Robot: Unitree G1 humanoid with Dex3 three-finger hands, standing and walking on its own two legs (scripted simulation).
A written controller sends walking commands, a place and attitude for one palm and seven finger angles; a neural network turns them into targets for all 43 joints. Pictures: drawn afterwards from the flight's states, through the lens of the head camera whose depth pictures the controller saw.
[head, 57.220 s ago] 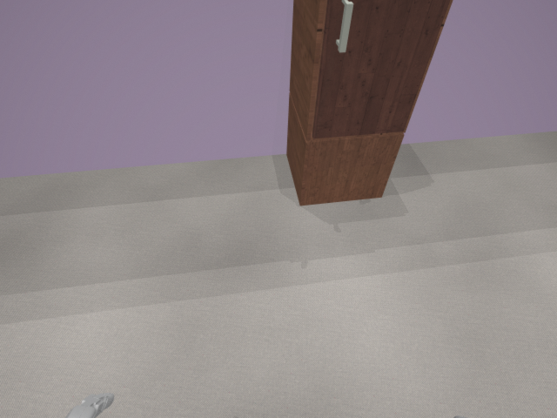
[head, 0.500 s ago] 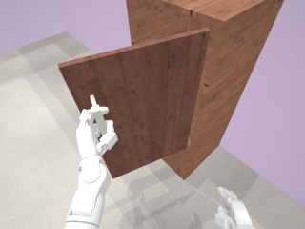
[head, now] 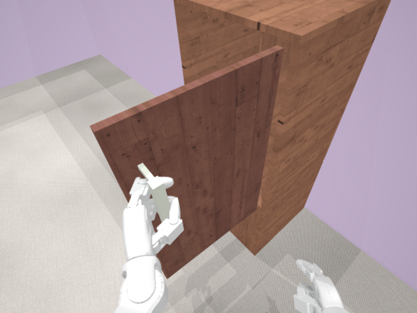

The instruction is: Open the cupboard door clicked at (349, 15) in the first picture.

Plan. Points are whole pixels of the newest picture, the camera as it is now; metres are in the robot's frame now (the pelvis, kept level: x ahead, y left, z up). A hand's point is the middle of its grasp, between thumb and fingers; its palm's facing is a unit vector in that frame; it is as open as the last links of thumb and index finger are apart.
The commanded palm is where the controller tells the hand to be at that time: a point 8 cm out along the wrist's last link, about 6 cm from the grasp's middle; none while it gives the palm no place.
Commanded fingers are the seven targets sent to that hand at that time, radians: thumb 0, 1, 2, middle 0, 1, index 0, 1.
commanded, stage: open thumb and fingers to let go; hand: left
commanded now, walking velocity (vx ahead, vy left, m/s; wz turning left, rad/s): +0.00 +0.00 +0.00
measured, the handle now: (156, 197) +0.30 +0.11 +0.10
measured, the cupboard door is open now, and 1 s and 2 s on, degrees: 87 85 86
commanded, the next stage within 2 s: slide the hand sideways off the handle in 0.82 s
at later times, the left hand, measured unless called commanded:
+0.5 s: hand (171, 216) +0.25 +0.08 +0.11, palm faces +0.33 -0.95 -0.01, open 12.3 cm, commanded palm +0.20 +0.11 +0.10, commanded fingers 0.00 -0.50 0.30 -0.27 -1.00 -0.27 -1.00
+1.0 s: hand (170, 220) +0.25 +0.08 +0.11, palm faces +0.21 -0.98 -0.05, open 15.8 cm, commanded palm +0.21 +0.11 +0.10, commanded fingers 0.00 -0.50 0.30 -0.15 -0.30 -0.15 -0.30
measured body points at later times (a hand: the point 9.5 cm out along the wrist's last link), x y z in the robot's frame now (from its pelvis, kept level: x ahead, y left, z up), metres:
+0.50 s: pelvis -0.04 +0.01 +0.01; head -0.05 -0.01 +0.45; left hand +0.23 +0.13 +0.11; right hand +0.15 -0.19 -0.09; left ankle -0.05 +0.13 -0.72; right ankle +0.00 -0.09 -0.72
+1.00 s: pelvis -0.05 +0.02 +0.00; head -0.05 +0.01 +0.45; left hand +0.23 +0.13 +0.11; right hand +0.15 -0.17 -0.09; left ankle -0.05 +0.13 -0.72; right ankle +0.00 -0.09 -0.72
